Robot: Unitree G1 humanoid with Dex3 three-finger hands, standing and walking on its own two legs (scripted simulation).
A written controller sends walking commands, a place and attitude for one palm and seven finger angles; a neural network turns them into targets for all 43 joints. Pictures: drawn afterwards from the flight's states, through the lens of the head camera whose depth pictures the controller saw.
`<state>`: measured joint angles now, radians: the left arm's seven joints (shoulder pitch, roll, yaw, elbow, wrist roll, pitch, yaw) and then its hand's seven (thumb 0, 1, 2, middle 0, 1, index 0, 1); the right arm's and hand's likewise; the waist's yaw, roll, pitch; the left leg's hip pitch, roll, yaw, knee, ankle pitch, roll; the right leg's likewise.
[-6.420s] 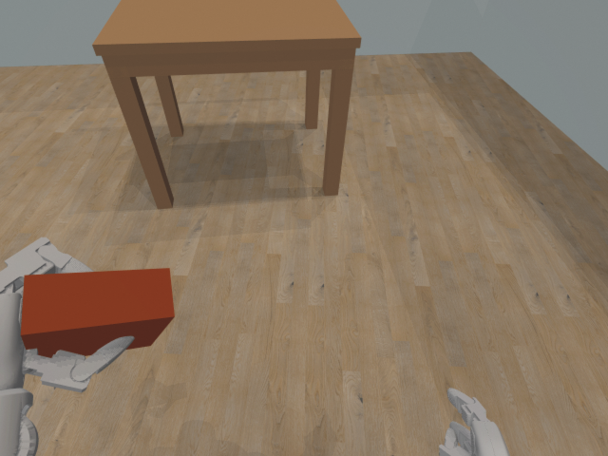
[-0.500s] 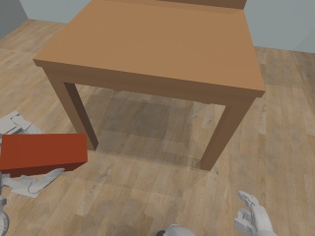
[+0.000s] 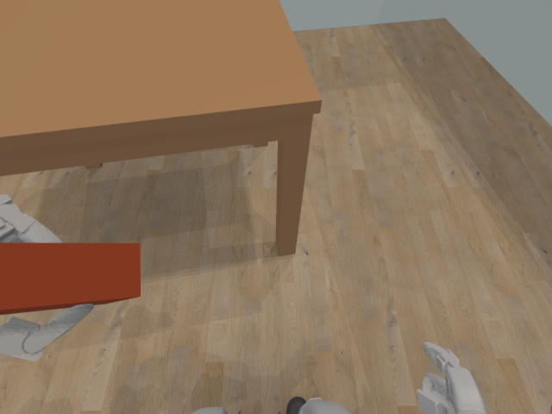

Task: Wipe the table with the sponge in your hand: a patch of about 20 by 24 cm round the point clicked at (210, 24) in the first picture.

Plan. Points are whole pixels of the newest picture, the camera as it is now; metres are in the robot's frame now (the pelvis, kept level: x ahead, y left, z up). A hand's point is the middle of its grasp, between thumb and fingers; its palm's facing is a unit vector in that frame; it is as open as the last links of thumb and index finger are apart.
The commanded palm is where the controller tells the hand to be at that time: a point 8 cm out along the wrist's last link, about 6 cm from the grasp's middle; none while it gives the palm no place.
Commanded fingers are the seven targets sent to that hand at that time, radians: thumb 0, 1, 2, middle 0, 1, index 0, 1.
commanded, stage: turn to face it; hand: left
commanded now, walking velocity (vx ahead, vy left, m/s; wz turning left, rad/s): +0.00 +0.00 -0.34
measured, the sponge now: (78, 279) +0.23 +0.20 +0.16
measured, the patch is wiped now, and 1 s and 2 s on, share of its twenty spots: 0.00 0.00 0.00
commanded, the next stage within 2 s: take the last steps up to it in 0.24 s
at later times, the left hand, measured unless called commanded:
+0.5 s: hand (151, 279) +0.23 +0.13 +0.17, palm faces +0.17 -0.83 -0.53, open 9.2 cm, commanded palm +0.17 +0.19 +0.18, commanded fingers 0.00 0.10 1.30 -1.20 -1.60 -1.20 -1.60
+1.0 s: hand (131, 263) +0.24 +0.15 +0.17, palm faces +0.32 -0.83 -0.45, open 9.2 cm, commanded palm +0.19 +0.21 +0.18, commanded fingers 0.00 0.10 1.30 -1.20 -1.60 -1.20 -1.60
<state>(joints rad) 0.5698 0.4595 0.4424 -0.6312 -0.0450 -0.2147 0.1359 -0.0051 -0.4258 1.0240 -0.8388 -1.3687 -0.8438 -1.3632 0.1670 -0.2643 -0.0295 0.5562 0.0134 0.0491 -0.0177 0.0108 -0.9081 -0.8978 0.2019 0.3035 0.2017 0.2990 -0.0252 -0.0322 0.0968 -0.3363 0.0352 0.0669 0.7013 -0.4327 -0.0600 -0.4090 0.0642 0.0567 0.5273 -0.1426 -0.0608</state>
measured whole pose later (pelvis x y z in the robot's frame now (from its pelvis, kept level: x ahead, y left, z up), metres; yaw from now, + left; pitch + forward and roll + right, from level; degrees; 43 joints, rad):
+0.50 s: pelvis -0.04 -0.05 +0.00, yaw -10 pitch +1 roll +1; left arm 0.53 0.39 0.38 -0.53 -0.02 -0.22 0.14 -0.01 -0.42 1.02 -0.84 -1.37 -0.84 -1.36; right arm 0.16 -0.19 0.02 0.61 0.01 -0.02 -0.03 0.01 -0.90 -0.90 0.21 0.30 0.21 0.30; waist -0.04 0.02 0.08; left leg -0.41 0.05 0.05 0.95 -0.44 -0.04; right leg -0.33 0.01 -0.06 0.52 -0.22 -0.07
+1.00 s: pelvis +0.00 -0.06 -0.01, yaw -5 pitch -1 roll +0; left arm 0.42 0.35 0.34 -0.41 -0.01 -0.25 0.13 -0.01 -0.42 1.02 -0.84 -1.37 -0.84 -1.36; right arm 0.21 -0.18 0.00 0.68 0.00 -0.07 -0.03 0.01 -0.90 -0.90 0.20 0.30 0.20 0.30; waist 0.00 0.06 0.03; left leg -0.38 0.03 0.03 1.01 -0.43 0.00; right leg -0.28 -0.04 -0.16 0.64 -0.34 -0.05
